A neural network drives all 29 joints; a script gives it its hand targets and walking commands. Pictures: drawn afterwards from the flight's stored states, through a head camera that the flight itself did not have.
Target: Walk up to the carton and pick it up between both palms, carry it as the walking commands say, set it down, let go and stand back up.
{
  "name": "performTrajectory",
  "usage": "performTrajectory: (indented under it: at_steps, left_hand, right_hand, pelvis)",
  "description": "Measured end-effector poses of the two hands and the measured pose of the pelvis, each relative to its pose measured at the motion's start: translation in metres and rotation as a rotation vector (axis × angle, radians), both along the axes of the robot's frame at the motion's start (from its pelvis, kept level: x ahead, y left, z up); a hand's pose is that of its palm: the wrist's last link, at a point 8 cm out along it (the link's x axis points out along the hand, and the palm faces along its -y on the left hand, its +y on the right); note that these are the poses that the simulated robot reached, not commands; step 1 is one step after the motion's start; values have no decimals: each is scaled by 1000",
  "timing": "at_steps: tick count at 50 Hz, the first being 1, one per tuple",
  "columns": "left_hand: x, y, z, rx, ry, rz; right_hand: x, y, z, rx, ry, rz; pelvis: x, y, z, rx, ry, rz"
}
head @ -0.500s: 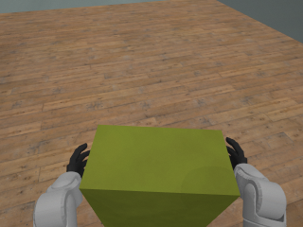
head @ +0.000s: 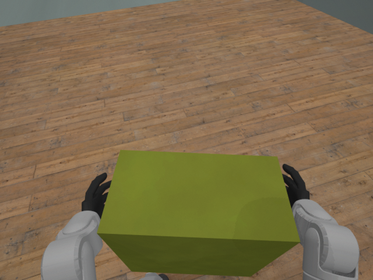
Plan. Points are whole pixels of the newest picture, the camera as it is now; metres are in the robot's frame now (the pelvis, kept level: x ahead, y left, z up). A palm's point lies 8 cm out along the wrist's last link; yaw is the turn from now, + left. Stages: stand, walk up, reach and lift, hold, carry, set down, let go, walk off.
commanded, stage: carry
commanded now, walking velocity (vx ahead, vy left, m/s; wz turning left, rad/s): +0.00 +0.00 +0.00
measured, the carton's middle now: (194, 222) +0.25 -0.01 +0.01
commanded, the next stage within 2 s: none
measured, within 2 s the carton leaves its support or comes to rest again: neither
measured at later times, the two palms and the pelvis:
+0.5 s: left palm (125, 105) +0.56 +0.17 +0.09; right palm (255, 93) +0.58 -0.21 +0.09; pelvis +0.33 -0.03 +0.02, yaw +3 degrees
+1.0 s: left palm (132, 69) +0.82 +0.19 +0.06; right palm (232, 57) +0.84 -0.18 +0.07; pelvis +0.58 -0.01 +0.00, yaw +3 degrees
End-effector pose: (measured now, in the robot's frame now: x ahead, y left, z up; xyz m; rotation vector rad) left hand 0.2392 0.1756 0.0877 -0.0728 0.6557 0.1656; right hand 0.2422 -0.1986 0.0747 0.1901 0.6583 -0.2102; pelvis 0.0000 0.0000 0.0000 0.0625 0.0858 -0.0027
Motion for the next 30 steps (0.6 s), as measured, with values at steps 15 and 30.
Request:
performTrajectory:
  at_steps: [15,30]
  left_hand:
    - [220,-16,9,-2,47,0]
    - [386,4,-8,-62,28,51]
  right_hand:
    - [212,-15,1,30,53,-35]
    - [397,4,6,-32,34,18]
  pelvis:
    - [215,-18,19,10,9,-13]
    - [389,-14,11,-19,13,44]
